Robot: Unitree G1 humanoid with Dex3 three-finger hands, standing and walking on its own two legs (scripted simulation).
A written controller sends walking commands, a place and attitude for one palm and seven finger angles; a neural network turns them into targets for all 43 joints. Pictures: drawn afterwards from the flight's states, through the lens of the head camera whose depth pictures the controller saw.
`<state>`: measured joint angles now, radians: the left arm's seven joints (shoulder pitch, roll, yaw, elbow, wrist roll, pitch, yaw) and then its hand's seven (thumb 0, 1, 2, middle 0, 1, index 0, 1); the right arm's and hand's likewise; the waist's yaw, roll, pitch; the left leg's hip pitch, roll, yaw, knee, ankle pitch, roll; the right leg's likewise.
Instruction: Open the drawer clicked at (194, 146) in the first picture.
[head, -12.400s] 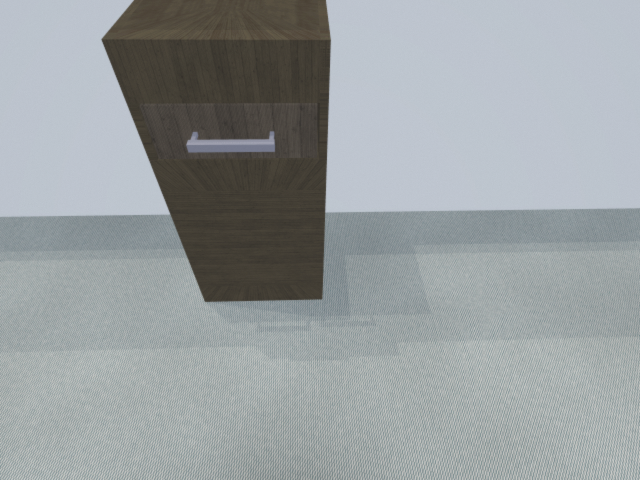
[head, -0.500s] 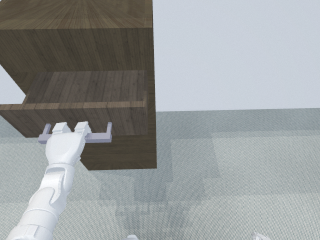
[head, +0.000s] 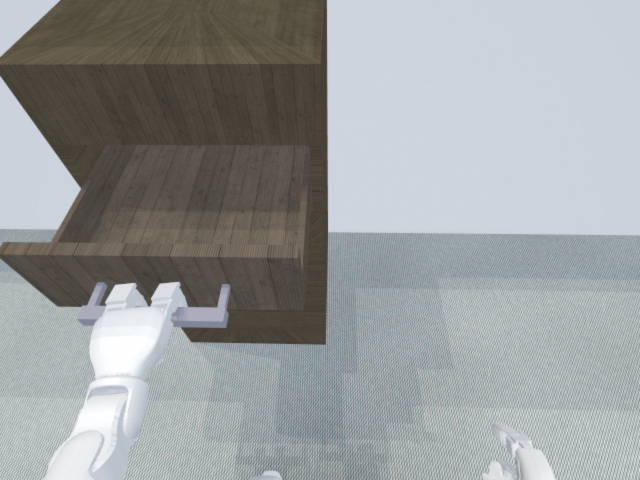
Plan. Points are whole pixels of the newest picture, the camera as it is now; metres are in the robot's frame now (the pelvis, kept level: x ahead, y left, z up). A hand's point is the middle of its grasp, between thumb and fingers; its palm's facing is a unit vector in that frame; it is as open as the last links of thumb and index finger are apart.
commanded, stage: pull the drawer open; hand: left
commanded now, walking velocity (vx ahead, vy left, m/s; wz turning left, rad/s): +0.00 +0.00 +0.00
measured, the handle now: (158, 303) +0.34 +0.25 +0.00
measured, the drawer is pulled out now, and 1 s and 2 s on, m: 0.21 0.30 0.30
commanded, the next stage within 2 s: open the thumb to release the handle in 1.06 s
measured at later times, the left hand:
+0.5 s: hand (140, 393) +0.22 +0.24 -0.02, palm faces -0.01 -0.06 -1.00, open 5.5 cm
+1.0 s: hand (131, 423) +0.19 +0.24 -0.02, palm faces -0.04 -0.07 -1.00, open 5.5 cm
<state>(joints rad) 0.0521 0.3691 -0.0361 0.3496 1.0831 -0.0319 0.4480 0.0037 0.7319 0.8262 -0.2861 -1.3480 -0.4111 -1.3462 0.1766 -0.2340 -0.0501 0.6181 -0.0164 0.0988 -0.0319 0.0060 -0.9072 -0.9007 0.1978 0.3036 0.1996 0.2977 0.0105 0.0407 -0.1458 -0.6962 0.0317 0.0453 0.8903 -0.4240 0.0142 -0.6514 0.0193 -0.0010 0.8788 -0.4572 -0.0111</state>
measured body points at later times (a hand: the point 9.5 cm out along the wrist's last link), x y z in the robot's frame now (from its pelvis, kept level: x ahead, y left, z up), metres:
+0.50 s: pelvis +0.00 -0.01 -0.01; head +0.05 -0.02 +0.44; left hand +0.22 +0.24 +0.03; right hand +0.18 -0.25 -0.11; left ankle +0.00 +0.11 -0.69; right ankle -0.02 -0.12 -0.69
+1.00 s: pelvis +0.00 -0.01 -0.01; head +0.05 -0.03 +0.43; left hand +0.19 +0.24 +0.03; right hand +0.20 -0.24 -0.11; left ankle +0.00 +0.11 -0.69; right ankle -0.02 -0.12 -0.69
